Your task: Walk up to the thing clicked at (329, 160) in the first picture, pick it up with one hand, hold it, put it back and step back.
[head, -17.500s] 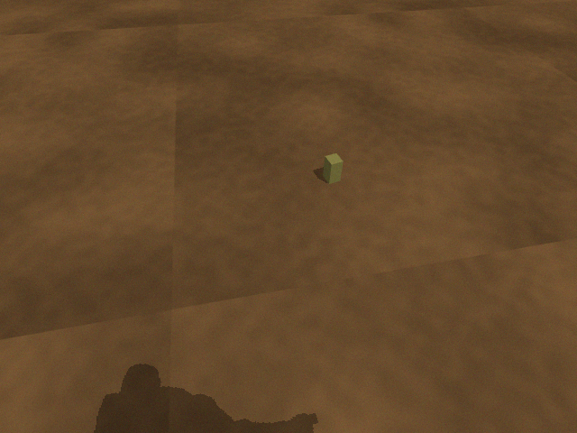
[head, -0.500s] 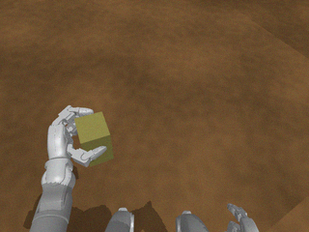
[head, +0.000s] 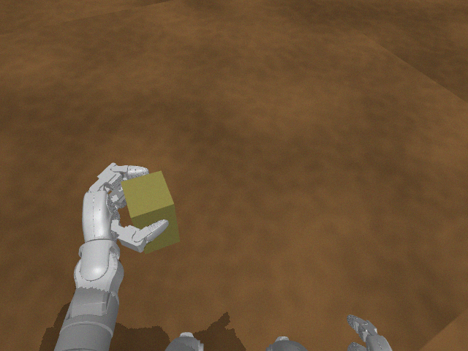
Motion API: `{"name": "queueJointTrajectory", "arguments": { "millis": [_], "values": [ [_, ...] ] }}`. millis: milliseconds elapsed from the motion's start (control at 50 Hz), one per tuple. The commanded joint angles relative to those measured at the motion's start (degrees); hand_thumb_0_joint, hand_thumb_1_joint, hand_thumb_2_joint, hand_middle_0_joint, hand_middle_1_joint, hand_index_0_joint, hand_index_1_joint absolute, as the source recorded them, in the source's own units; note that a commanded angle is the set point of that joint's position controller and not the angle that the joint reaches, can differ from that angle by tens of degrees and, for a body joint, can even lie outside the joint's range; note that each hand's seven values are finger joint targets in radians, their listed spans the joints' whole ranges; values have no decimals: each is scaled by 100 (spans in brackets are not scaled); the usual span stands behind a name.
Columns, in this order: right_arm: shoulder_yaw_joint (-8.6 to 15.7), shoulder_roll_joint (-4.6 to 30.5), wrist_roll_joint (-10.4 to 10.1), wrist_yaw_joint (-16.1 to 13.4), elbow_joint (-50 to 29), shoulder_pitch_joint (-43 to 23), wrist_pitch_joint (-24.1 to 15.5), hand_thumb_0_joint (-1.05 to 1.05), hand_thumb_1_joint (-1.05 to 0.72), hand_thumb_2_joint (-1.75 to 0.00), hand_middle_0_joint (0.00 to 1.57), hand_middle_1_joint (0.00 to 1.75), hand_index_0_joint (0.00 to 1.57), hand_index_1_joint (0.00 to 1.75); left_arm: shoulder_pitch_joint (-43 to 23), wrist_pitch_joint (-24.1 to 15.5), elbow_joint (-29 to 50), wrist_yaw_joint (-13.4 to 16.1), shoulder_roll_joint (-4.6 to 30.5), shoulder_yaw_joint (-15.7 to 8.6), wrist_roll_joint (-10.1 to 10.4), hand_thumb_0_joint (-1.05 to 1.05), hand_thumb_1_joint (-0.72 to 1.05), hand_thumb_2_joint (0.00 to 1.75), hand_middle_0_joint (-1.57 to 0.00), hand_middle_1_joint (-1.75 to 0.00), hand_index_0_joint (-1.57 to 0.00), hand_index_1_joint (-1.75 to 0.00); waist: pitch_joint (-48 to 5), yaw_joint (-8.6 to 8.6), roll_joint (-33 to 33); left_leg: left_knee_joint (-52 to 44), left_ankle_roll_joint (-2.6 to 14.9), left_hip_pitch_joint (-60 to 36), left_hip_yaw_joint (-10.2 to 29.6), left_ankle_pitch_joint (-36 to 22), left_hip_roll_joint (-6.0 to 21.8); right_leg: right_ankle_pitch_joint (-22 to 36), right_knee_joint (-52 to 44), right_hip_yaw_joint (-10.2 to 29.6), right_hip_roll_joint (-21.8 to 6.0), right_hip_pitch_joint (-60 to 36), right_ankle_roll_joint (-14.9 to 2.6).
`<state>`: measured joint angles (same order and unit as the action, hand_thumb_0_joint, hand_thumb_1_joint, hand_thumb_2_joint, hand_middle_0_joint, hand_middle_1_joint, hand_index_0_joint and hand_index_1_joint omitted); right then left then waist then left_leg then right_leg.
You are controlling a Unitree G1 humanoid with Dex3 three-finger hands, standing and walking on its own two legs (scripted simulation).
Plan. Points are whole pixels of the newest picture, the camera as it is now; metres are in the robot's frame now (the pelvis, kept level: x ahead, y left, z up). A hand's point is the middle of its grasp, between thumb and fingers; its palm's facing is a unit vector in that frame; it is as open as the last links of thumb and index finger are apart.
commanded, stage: hold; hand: left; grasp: from the side
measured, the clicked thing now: (152, 214) +0.35 +0.16 +0.01
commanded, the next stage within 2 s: crouch in 0.56 s
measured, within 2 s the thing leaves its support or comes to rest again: neither
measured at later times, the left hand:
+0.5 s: hand (142, 199) +0.35 +0.16 +0.06, palm faces +0.19 -0.98 -0.02, open 11.1 cm
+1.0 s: hand (143, 217) +0.35 +0.17 +0.01, palm faces +0.26 -0.97 +0.00, open 11.1 cm
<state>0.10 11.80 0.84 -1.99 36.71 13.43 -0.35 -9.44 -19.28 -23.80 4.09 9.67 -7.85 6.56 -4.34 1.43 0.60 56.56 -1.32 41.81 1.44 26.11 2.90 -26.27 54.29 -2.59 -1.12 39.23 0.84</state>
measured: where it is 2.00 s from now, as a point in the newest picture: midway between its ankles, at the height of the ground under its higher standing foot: outside the picture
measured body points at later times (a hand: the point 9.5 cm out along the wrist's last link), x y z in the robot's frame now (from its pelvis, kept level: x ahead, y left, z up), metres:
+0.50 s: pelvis +0.01 +0.00 +0.01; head +0.06 +0.00 +0.46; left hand +0.33 +0.21 +0.07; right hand +0.13 -0.25 -0.10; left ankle +0.02 +0.13 -0.68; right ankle +0.01 -0.13 -0.68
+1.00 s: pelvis -0.02 +0.00 +0.00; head +0.07 +0.01 +0.44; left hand +0.33 +0.22 +0.01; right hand +0.12 -0.25 -0.11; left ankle +0.02 +0.13 -0.68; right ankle +0.01 -0.13 -0.68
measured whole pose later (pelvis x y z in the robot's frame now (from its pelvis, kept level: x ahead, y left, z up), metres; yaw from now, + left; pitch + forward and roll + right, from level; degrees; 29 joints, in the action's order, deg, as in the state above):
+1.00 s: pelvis -0.02 +0.00 +0.00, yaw +0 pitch +13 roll -1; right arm 1.3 11.9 2.3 0.3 37.5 11.0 -1.2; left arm -15.2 -27.8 -36.8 6.1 8.0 -11.6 5.2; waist -2.7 2.3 -0.9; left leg 57.0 -1.5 45.2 1.1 24.4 2.7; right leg -25.1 55.9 -2.1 -1.3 43.3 0.6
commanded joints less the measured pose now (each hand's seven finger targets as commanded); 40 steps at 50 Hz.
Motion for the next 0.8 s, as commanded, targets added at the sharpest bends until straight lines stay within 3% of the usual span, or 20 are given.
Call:
{"name": "queueJointTrajectory", "arguments": {
  "millis": [0,40,80,100,120,240,300,340,400,440,520,560,600,640,660,700,720,740,780],
  "values": [
    [283,786,-10,-39,-655,-1,-162,0,-91,-90,20,30,20,30,-1491,-476,1252,-33,666,-166,21,0,-6,118,-123,-141,-125,-141,-1701,46,100,-874,118,-1144,-82,-1459,-205,1758,-789,31,157,-885,-117],
    [286,798,-24,-37,-629,6,-141,0,-91,-90,20,30,20,30,-1606,-512,1484,-6,802,-279,28,0,-5,118,-123,-141,-124,-141,-1824,-20,199,-925,91,-1390,-56,-1628,-189,1824,-773,-1,166,-965,-133],
    [275,793,-16,-25,-645,6,-139,0,-91,-90,20,30,20,30,-1377,-469,1144,-44,515,-72,51,0,-2,120,-124,-142,-126,-142,-1718,75,3,-912,111,-1357,-63,-1778,-187,2033,-806,2,176,-1015,-114],
    [277,786,-24,-28,-611,3,-147,0,-92,-90,20,30,20,30,-1614,-513,1442,-21,683,-191,82,0,-3,120,-124,-142,-126,-142,-1770,34,82,-891,119,-1372,-90,-1819,-192,2123,-830,30,166,-1099,-97],
    [283,801,-30,-34,-609,0,-138,0,-92,-90,20,30,20,30,-1533,-495,1250,-11,689,-239,78,0,-5,120,-126,-143,-127,-143,-1718,45,71,-910,126,-1376,-105,-1788,-200,2120,-859,51,145,-1073,-92],
    [296,801,-22,-12,-597,8,-91,0,-91,-90,20,30,20,30,-1321,-423,1033,-12,502,-110,67,0,-5,121,-125,-144,-127,-144,-1689,77,-94,-955,145,-1372,-156,-1925,-208,2364,-965,75,147,-1281,-57],
    [319,828,-23,1,-628,-46,-73,0,-91,-90,20,30,20,30,-1385,-484,1140,-6,676,-229,30,0,-5,123,-127,-146,-129,-146,-1714,7,-13,-1009,136,-1499,-149,-1983,-201,2318,-988,62,149,-1316,-75],
    [306,795,-16,14,-646,-35,-60,0,-91,-90,20,30,20,30,-1510,-514,1231,1,612,-169,18,0,-6,124,-127,-147,-129,-147,-1751,26,8,-1045,127,-1530,-140,-1989,-203,2309,-988,51,156,-1365,-83],
    [284,763,-25,15,-673,-90,-47,0,-91,-90,20,30,20,30,-1582,-550,1446,32,721,-283,48,0,-6,123,-126,-145,-128,-145,-1679,-29,-22,-1131,128,-1473,-176,-1732,-230,2117,-1096,68,142,-1501,-56],
    [280,750,-13,25,-668,-103,-37,0,-91,-90,20,30,20,30,-1393,-519,1250,25,505,-137,42,0,-3,124,-126,-145,-128,-145,-1648,19,-41,-1160,120,-1511,-170,-1750,-217,2107,-1098,54,166,-1444,-65],
    [302,806,-36,12,-678,-137,-44,0,-91,-90,20,30,20,30,-1373,-466,1102,13,543,-108,24,0,-2,126,-128,-147,-129,-148,-1429,57,-79,-1222,132,-1532,-175,-1729,-219,2102,-1187,63,156,-1414,-59],
    [304,796,-41,1,-663,-132,-47,0,-91,-90,20,30,20,30,-1698,-494,1534,13,796,-222,-3,0,-4,124,-128,-146,-129,-147,-1557,15,56,-1256,128,-1634,-198,-1708,-229,2095,-1234,92,138,-1497,-52],
    [290,780,-33,12,-686,-156,-50,0,-91,-90,20,30,20,30,-1435,-425,1189,-3,477,-10,-2,0,-4,125,-127,-147,-129,-147,-1401,78,-34,-1299,126,-1625,-177,-1636,-221,1981,-1256,53,170,-1391,-67],
    [299,807,-49,5,-681,-178,-87,0,-89,-91,20,30,20,30,-1563,-400,1176,34,548,-166,59,0,3,133,-133,-152,-134,-153,-1373,49,-119,-1351,129,-1612,-170,-1509,-211,1864,-1315,43,171,-1411,-64],
    [289,783,-52,3,-683,-193,-82,0,-88,-90,20,30,20,30,-1567,-412,1300,40,592,-195,74,0,0,128,-134,-148,-136,-148,-1439,11,-5,-1373,119,-1638,-175,-1518,-220,1857,-1320,46,158,-1477,-67],
    [280,778,-53,15,-675,-234,-91,0,-86,-90,20,30,20,30,-1501,-419,1176,49,535,-194,80,0,10,132,-140,-154,-143,-154,-1168,12,-100,-1430,113,-1539,-158,-1361,-205,1668,-1322,7,176,-1348,-76],
    [294,789,-42,22,-644,-244,-106,0,-87,-90,20,30,20,30,-1425,-412,804,49,445,-172,64,0,9,134,-142,-157,-145,-156,-1021,78,-113,-1394,125,-1460,-174,-1274,-211,1595,-1337,26,168,-1195,-73],
    [293,767,-30,25,-620,-197,-117,0,-86,-90,20,30,20,30,-1519,-455,927,69,420,-137,55,0,10,134,-142,-157,-145,-156,-1107,81,-138,-1377,124,-1451,-150,-1302,-199,1622,-1302,16,173,-1170,-79],
    [317,767,-12,55,-596,-226,-149,0,-87,-90,20,30,20,30,-1465,-532,537,89,349,-228,66,0,6,135,-143,-158,-146,-157,-909,118,-248,-1307,142,-1222,-141,-1152,-206,1508,-1241,16,156,-1011,-68]
  ]
}}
